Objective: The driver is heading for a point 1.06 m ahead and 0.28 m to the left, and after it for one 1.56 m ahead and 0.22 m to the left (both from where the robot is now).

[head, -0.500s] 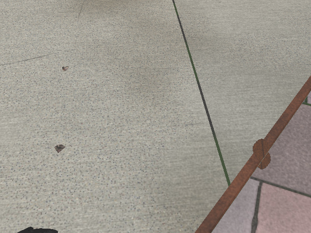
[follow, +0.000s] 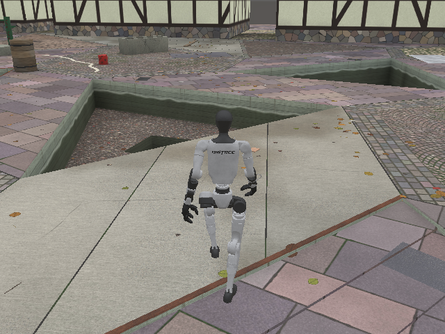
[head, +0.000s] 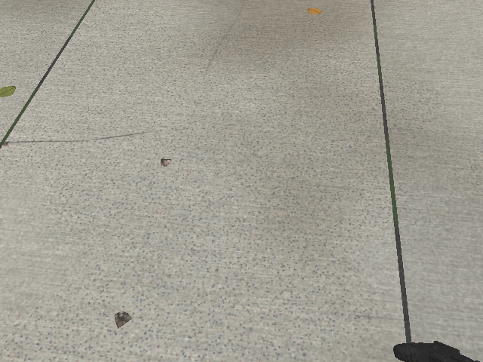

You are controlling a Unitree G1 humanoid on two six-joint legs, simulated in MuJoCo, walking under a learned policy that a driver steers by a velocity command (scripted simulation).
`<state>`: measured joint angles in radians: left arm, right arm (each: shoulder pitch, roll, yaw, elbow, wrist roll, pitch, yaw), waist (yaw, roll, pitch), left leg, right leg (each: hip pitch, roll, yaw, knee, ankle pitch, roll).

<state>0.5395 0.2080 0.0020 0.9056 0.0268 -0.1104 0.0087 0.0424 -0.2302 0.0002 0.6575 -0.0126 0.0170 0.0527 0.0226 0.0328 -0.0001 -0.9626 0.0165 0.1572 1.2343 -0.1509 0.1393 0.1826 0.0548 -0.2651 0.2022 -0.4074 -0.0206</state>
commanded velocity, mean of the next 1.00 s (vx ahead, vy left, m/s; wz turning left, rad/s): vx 0.99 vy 0.00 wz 0.62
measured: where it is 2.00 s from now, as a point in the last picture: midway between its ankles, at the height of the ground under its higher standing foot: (114, 65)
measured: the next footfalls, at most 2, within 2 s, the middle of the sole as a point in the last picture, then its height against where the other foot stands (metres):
left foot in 0.08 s outside the picture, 0.04 m higher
right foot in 0.48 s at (278, 282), level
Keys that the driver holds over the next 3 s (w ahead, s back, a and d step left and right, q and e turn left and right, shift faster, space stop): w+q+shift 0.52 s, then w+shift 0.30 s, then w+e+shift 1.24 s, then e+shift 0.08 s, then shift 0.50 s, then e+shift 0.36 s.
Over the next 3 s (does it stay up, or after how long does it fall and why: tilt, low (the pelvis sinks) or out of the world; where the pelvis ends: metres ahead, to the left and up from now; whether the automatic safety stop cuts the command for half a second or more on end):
stays up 2.13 0.52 0.05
